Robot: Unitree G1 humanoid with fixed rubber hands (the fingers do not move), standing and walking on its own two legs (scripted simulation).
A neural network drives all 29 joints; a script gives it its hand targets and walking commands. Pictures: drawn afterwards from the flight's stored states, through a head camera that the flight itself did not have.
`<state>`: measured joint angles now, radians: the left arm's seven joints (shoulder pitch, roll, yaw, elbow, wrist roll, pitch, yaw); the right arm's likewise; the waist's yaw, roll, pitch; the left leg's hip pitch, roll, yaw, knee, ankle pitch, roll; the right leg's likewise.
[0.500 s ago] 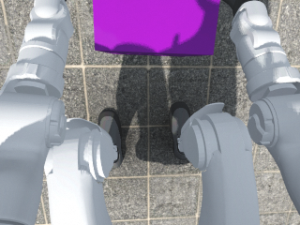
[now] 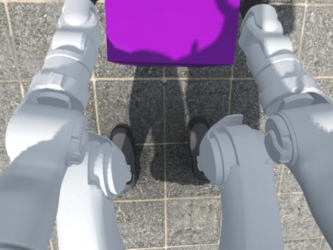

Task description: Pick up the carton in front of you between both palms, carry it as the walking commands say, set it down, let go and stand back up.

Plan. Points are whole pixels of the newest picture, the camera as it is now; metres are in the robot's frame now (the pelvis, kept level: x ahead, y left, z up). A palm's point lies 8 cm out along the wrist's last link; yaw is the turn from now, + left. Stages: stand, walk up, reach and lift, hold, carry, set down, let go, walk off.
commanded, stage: reach and lift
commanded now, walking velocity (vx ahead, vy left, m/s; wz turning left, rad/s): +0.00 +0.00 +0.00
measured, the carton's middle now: (167, 16) +0.52 -0.04 -0.25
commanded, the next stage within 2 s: none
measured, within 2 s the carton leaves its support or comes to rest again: leaves its support in 0.30 s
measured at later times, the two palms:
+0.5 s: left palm out of the picture +0.54 +0.11 -0.09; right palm out of the picture +0.50 -0.19 -0.09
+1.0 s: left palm out of the picture +0.50 +0.11 +0.09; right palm out of the picture +0.46 -0.19 +0.08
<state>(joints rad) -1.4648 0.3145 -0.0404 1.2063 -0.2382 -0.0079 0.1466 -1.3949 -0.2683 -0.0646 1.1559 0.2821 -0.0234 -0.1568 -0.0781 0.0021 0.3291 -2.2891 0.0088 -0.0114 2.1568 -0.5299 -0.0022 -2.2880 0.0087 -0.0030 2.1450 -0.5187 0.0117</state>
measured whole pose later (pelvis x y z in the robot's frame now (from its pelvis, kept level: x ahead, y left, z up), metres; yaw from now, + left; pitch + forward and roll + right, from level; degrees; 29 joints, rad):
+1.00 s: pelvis +0.02 +0.01 +0.13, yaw -2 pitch +41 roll +0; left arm -0.96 -0.03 0.42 0.70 0.20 0.35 0.08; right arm -0.90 0.01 -0.48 0.62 -0.20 0.38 -0.02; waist -0.05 0.04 -0.20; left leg -1.93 -0.07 -0.03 1.73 -0.51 -0.01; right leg -1.94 0.04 0.04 1.71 -0.48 0.04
